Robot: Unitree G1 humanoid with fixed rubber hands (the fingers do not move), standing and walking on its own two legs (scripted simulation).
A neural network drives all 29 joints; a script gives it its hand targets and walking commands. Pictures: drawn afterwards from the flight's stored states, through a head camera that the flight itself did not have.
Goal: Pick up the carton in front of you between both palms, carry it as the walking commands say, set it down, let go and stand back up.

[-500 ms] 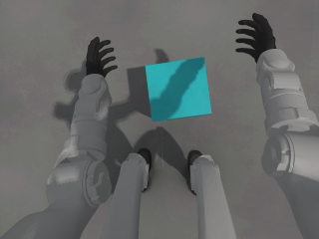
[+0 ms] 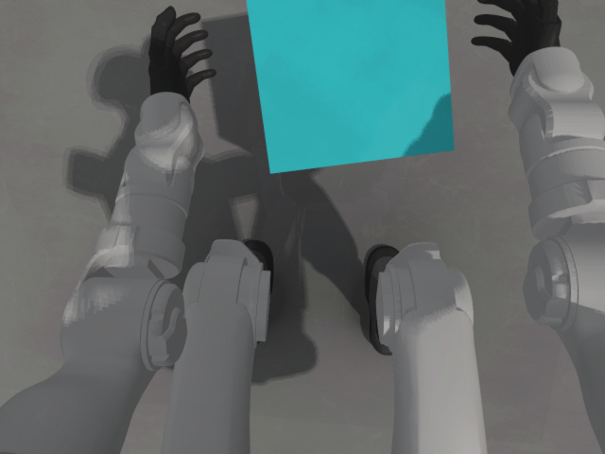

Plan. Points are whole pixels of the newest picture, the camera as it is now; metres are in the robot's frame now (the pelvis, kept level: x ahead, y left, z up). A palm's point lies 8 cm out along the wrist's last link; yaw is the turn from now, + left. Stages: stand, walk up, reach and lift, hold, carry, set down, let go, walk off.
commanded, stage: reach and lift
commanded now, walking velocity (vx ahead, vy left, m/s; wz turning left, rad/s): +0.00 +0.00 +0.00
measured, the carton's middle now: (345, 93) +0.51 -0.05 -0.30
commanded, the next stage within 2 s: none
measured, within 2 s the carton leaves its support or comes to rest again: leaves its support in 1.00 s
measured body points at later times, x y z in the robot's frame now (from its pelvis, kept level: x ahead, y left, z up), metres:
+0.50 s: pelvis +0.01 +0.00 -0.05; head +0.36 -0.04 +0.22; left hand +0.52 +0.15 -0.23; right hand +0.53 -0.21 -0.24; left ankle +0.13 +0.13 -0.39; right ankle +0.11 -0.12 -0.39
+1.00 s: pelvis +0.00 +0.00 -0.05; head +0.35 -0.04 +0.22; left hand +0.53 +0.12 -0.22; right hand +0.54 -0.19 -0.23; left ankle +0.13 +0.13 -0.39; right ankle +0.11 -0.12 -0.39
